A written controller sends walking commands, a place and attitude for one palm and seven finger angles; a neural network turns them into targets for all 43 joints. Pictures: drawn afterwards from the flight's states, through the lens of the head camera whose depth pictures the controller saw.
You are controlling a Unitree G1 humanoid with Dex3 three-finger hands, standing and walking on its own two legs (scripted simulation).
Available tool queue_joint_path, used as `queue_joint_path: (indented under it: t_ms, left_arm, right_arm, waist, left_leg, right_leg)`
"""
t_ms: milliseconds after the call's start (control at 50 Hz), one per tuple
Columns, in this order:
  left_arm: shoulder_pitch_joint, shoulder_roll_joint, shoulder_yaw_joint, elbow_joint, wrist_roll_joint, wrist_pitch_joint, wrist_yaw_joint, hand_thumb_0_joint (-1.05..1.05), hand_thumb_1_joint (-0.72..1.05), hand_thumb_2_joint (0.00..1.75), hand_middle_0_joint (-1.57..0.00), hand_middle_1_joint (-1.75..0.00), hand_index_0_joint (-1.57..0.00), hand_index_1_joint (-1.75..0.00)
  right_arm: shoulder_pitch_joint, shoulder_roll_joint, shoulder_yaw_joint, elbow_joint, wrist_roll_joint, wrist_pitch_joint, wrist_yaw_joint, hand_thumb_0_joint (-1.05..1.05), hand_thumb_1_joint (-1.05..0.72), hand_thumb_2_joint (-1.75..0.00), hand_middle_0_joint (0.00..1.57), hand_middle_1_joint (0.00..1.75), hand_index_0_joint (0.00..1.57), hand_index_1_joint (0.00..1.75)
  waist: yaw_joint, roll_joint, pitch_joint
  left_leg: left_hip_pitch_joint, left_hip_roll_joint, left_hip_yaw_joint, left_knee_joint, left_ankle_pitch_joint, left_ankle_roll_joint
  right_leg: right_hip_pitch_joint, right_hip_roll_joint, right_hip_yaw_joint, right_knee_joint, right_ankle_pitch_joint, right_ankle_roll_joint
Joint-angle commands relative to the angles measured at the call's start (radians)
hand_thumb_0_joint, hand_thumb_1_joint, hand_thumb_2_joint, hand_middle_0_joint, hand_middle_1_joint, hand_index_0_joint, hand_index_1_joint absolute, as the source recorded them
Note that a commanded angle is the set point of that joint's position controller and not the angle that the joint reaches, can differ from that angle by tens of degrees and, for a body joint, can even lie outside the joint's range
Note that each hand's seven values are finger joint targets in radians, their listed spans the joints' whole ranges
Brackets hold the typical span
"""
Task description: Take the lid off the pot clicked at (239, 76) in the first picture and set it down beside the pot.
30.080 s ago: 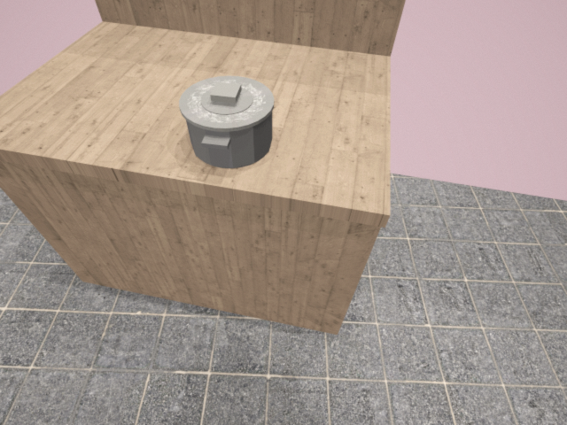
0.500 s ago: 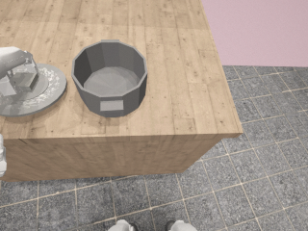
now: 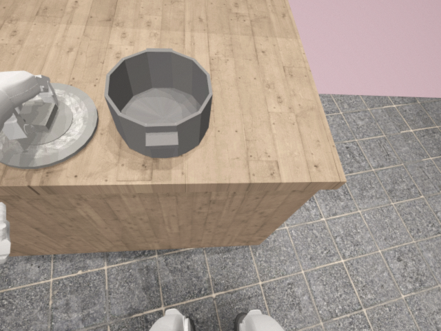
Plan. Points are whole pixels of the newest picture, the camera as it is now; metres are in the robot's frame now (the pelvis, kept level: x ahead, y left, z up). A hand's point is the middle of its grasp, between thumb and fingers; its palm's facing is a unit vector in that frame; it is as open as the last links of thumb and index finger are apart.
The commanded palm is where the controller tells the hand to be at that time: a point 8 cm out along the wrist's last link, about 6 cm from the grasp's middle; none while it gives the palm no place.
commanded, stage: open the fingers wide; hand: left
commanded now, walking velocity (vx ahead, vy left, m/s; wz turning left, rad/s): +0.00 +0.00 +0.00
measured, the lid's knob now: (37, 115) +0.51 +0.32 +0.02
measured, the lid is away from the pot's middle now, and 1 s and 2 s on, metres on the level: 0.23 0.23 0.23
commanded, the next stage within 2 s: raise the empty hand in 0.82 s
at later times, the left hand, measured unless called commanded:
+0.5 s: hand (20, 119) +0.48 +0.33 +0.05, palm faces -0.47 -0.10 -0.88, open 9.7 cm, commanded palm +0.51 +0.30 +0.10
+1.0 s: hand (21, 117) +0.48 +0.32 +0.05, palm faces -0.46 -0.10 -0.88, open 11.0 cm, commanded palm +0.51 +0.30 +0.11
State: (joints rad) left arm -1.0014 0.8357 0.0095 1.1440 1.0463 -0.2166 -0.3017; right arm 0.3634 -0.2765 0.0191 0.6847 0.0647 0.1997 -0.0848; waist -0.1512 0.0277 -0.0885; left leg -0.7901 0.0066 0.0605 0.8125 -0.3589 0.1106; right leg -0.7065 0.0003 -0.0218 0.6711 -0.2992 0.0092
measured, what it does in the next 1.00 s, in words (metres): stands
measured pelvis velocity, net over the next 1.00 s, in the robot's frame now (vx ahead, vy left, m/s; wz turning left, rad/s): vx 0.01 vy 0.01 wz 0.00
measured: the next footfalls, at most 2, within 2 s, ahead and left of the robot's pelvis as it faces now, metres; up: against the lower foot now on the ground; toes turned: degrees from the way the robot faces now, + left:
none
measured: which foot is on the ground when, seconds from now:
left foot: down 0.00-1.00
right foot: down 0.00-1.00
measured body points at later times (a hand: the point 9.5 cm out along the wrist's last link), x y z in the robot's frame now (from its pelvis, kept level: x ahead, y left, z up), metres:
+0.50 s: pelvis +0.01 +0.01 +0.00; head +0.12 +0.04 +0.43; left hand +0.50 +0.33 +0.10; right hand -0.01 -0.28 -0.10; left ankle +0.01 +0.04 -0.70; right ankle +0.01 -0.17 -0.70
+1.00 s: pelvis +0.01 +0.01 +0.00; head +0.12 +0.04 +0.43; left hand +0.50 +0.33 +0.10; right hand +0.00 -0.28 -0.10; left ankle +0.01 +0.04 -0.70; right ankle +0.01 -0.17 -0.70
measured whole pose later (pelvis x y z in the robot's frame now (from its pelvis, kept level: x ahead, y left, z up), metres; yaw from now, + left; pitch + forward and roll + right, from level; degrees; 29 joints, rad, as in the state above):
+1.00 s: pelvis +0.01 +0.01 +0.00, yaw +0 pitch +19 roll -5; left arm -1.01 0.82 0.00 1.14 1.04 -0.20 -0.31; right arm 0.37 -0.28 0.02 0.68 0.06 0.19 -0.08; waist -0.15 0.03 -0.09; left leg -0.78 0.00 0.06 0.81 -0.37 0.12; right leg -0.70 0.00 -0.01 0.66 -0.30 0.01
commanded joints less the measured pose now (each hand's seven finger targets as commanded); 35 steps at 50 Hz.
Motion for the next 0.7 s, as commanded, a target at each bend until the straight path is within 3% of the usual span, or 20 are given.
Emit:
queue_joint_path:
  t_ms: [0, 80, 100, 160, 200, 260, 280, 300, 340, 360, 400, 420, 460, 500, 520, 580, 620, 660, 680]
  left_arm:
    - [-0.431, 0.309, 0.070, -0.186, -0.017, 0.008, 0.044, 0.00, 0.37, 0.84, -0.54, -0.97, -0.53, -0.97]
    - [-0.433, 0.285, 0.045, -0.135, -0.019, 0.023, 0.041, 0.00, 0.32, 0.79, -0.51, -0.97, -0.49, -0.97]
    - [-0.439, 0.302, 0.056, -0.145, -0.019, 0.017, 0.038, 0.00, 0.30, 0.78, -0.50, -0.96, -0.48, -0.97]
    - [-0.459, 0.279, 0.042, -0.180, -0.016, 0.018, 0.035, 0.00, 0.26, 0.74, -0.47, -0.96, -0.46, -0.96]
    - [-0.435, 0.284, 0.059, -0.181, -0.018, 0.010, 0.030, 0.00, 0.24, 0.72, -0.45, -0.96, -0.44, -0.96]
    - [-0.416, 0.281, 0.045, -0.132, -0.025, 0.018, 0.028, 0.00, 0.20, 0.68, -0.42, -0.95, -0.41, -0.95]
    - [-0.428, 0.269, 0.034, -0.135, -0.025, 0.021, 0.029, 0.00, 0.19, 0.67, -0.41, -0.95, -0.41, -0.95]
    - [-0.443, 0.252, 0.024, -0.155, -0.026, 0.017, 0.025, 0.00, 0.17, 0.66, -0.40, -0.95, -0.40, -0.95]
    - [-0.464, 0.318, 0.072, -0.212, -0.011, 0.006, 0.029, 0.00, 0.15, 0.63, -0.39, -0.94, -0.38, -0.95]
    - [-0.417, 0.325, 0.088, -0.192, -0.010, 0.003, 0.032, 0.00, 0.13, 0.62, -0.38, -0.94, -0.37, -0.94]
    - [-0.382, 0.286, 0.071, -0.174, -0.026, -0.001, 0.026, 0.00, 0.11, 0.59, -0.36, -0.94, -0.35, -0.94]
    - [-0.378, 0.251, 0.040, -0.140, -0.028, 0.007, 0.023, 0.00, 0.10, 0.58, -0.35, -0.94, -0.34, -0.94]
    - [-0.417, 0.251, 0.025, -0.138, -0.031, 0.021, 0.024, 0.00, 0.07, 0.56, -0.33, -0.93, -0.33, -0.93]
    - [-0.487, 0.250, 0.019, -0.208, -0.023, 0.012, 0.026, 0.00, 0.04, 0.54, -0.31, -0.93, -0.31, -0.93]
    - [-0.487, 0.284, 0.048, -0.226, -0.018, 0.007, 0.031, 0.00, 0.04, 0.54, -0.31, -0.93, -0.31, -0.93]
    - [-0.390, 0.279, 0.063, -0.152, -0.025, 0.008, 0.030, 0.00, 0.04, 0.54, -0.31, -0.93, -0.31, -0.93]
    - [-0.403, 0.291, 0.066, -0.160, -0.031, 0.007, 0.028, 0.00, 0.04, 0.54, -0.31, -0.93, -0.31, -0.93]
    - [-0.423, 0.255, 0.030, -0.146, -0.025, 0.018, 0.031, 0.00, 0.04, 0.55, -0.31, -0.93, -0.31, -0.93]
    - [-0.449, 0.282, 0.045, -0.175, -0.021, 0.017, 0.036, 0.00, 0.04, 0.55, -0.31, -0.92, -0.31, -0.92]
  right_arm:
    - [0.155, -0.205, -0.070, -0.034, -0.007, -0.012, -0.023, 0.00, -0.90, -0.90, 0.20, 0.30, 0.20, 0.30]
    - [0.159, -0.209, -0.070, -0.035, -0.004, -0.017, -0.022, 0.00, -0.90, -0.90, 0.20, 0.30, 0.20, 0.30]
    - [0.158, -0.212, -0.066, -0.033, -0.002, -0.019, -0.026, 0.00, -0.90, -0.90, 0.20, 0.30, 0.20, 0.30]
    - [0.160, -0.207, -0.073, -0.031, -0.006, -0.020, -0.023, 0.00, -0.90, -0.90, 0.20, 0.30, 0.20, 0.30]
    - [0.165, -0.206, -0.074, -0.032, -0.008, -0.022, -0.023, 0.00, -0.90, -0.90, 0.20, 0.30, 0.20, 0.30]
    - [0.161, -0.209, -0.068, -0.035, -0.005, -0.016, -0.025, 0.00, -0.90, -0.90, 0.20, 0.30, 0.20, 0.30]
    - [0.159, -0.209, -0.070, -0.033, -0.003, -0.017, -0.024, 0.00, -0.90, -0.90, 0.20, 0.30, 0.20, 0.30]
    - [0.161, -0.209, -0.071, -0.030, -0.003, -0.019, -0.023, 0.00, -0.90, -0.90, 0.20, 0.30, 0.20, 0.30]
    - [0.171, -0.209, -0.075, -0.027, -0.009, -0.017, -0.023, 0.00, -0.90, -0.90, 0.20, 0.30, 0.20, 0.30]
    - [0.174, -0.202, -0.075, -0.034, -0.008, -0.017, -0.024, 0.00, -0.90, -0.90, 0.20, 0.30, 0.20, 0.30]
    - [0.171, -0.201, -0.074, -0.035, -0.008, -0.015, -0.020, 0.00, -0.90, -0.90, 0.20, 0.30, 0.20, 0.30]
    - [0.167, -0.203, -0.076, -0.032, -0.009, -0.012, -0.017, 0.00, -0.90, -0.90, 0.20, 0.30, 0.20, 0.30]
    - [0.164, -0.210, -0.075, -0.027, -0.005, -0.007, -0.014, 0.00, -0.90, -0.90, 0.20, 0.30, 0.20, 0.30]
    - [0.169, -0.212, -0.079, -0.021, -0.008, -0.008, -0.018, 0.00, -0.90, -0.90, 0.20, 0.30, 0.20, 0.30]
    - [0.182, -0.208, -0.082, -0.018, -0.010, -0.010, -0.018, 0.00, -0.90, -0.90, 0.20, 0.30, 0.20, 0.30]
    - [0.174, -0.203, -0.077, -0.030, -0.008, -0.009, -0.017, 0.00, -0.90, -0.90, 0.20, 0.30, 0.20, 0.30]
    - [0.169, -0.206, -0.073, -0.030, -0.009, -0.008, -0.015, 0.00, -0.90, -0.90, 0.20, 0.30, 0.20, 0.30]
    - [0.166, -0.205, -0.074, -0.028, -0.007, -0.009, -0.013, 0.00, -0.90, -0.90, 0.20, 0.30, 0.20, 0.30]
    - [0.171, -0.209, -0.074, -0.026, -0.008, -0.009, -0.014, 0.00, -0.90, -0.90, 0.20, 0.30, 0.20, 0.30]
  waist:
    - [0.004, 0.177, -0.459]
    - [-0.012, 0.136, -0.411]
    - [-0.007, 0.141, -0.416]
    - [-0.002, 0.196, -0.444]
    - [0.000, 0.188, -0.456]
    - [-0.011, 0.123, -0.411]
    - [-0.012, 0.130, -0.400]
    - [-0.011, 0.155, -0.406]
    - [0.003, 0.207, -0.468]
    - [0.011, 0.190, -0.490]
    - [0.010, 0.184, -0.467]
    - [-0.001, 0.162, -0.438]
    - [-0.013, 0.127, -0.394]
    - [-0.013, 0.180, -0.443]
    - [-0.006, 0.213, -0.475]
    - [-0.001, 0.150, -0.449]
    - [0.005, 0.164, -0.446]
    - [-0.008, 0.161, -0.415]
    - [-0.009, 0.142, -0.431]
  left_leg:
    - [0.578, 0.024, -0.129, -0.082, 0.483, -0.064]
    - [0.545, 0.022, -0.131, -0.087, 0.409, -0.057]
    - [0.550, 0.025, -0.134, -0.089, 0.431, -0.058]
    - [0.600, 0.028, -0.140, -0.080, 0.511, -0.073]
    - [0.622, 0.032, -0.144, -0.073, 0.570, -0.078]
    - [0.541, 0.022, -0.127, -0.077, 0.471, -0.062]
    - [0.533, 0.021, -0.122, -0.079, 0.458, -0.058]
    - [0.560, 0.026, -0.131, -0.081, 0.494, -0.064]
    - [0.613, 0.029, -0.137, -0.072, 0.558, -0.077]
    - [0.625, 0.027, -0.140, -0.064, 0.615, -0.083]
    - [0.624, 0.029, -0.140, -0.061, 0.663, -0.088]
    - [0.606, 0.030, -0.139, -0.063, 0.628, -0.087]
    - [0.547, 0.027, -0.128, -0.076, 0.502, -0.069]
    - [0.604, 0.032, -0.142, -0.079, 0.537, -0.073]
    - [0.649, 0.036, -0.152, -0.076, 0.588, -0.083]
    - [0.604, 0.028, -0.138, -0.066, 0.588, -0.081]
    - [0.585, 0.024, -0.129, -0.068, 0.590, -0.078]
    - [0.562, 0.022, -0.124, -0.073, 0.532, -0.073]
    - [0.564, 0.026, -0.131, -0.078, 0.509, -0.069]
  right_leg:
    - [-0.061, 0.074, -0.059, -0.051, 0.107, -0.054]
    - [-0.079, 0.079, -0.060, -0.055, 0.076, -0.051]
    - [-0.076, 0.075, -0.061, -0.052, 0.083, -0.052]
    - [-0.090, 0.076, -0.062, -0.050, 0.101, -0.055]
    - [-0.092, 0.079, -0.065, -0.048, 0.116, -0.053]
    - [-0.071, 0.079, -0.058, -0.051, 0.104, -0.049]
    - [-0.071, 0.077, -0.056, -0.054, 0.108, -0.050]
    - [-0.088, 0.076, -0.061, -0.053, 0.108, -0.052]
    - [-0.078, 0.079, -0.059, -0.048, 0.123, -0.054]
    - [-0.062, 0.082, -0.060, -0.040, 0.145, -0.056]
    - [-0.077, 0.082, -0.066, -0.040, 0.158, -0.054]
    - [-0.093, 0.085, -0.066, -0.044, 0.137, -0.051]
    - [-0.087, 0.081, -0.060, -0.055, 0.108, -0.049]
    - [-0.098, 0.078, -0.057, -0.055, 0.114, -0.053]
    - [-0.101, 0.081, -0.058, -0.052, 0.117, -0.054]
    - [-0.082, 0.083, -0.061, -0.047, 0.133, -0.052]
    - [-0.061, 0.081, -0.058, -0.048, 0.150, -0.053]
    - [-0.075, 0.082, -0.058, -0.053, 0.129, -0.052]
    - [-0.065, 0.081, -0.057, -0.054, 0.124, -0.051]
